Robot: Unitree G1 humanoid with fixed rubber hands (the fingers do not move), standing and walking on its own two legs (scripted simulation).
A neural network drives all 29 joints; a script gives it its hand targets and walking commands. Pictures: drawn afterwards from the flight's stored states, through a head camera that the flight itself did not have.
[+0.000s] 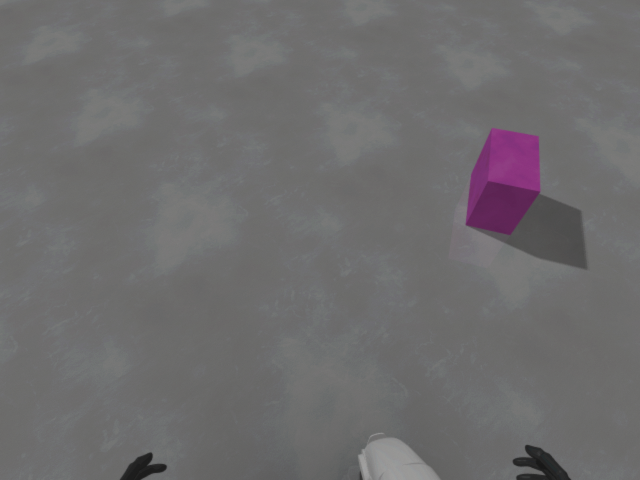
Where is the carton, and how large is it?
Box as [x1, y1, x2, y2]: [466, 128, 539, 234]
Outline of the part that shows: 492,128 471,173 466,224 510,234 539,192 538,136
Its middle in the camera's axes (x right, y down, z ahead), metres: +0.72 -0.21 +1.50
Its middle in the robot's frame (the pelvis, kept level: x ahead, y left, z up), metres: +1.12 -0.73 -0.64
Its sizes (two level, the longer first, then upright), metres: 0.295 0.172 0.255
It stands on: the floor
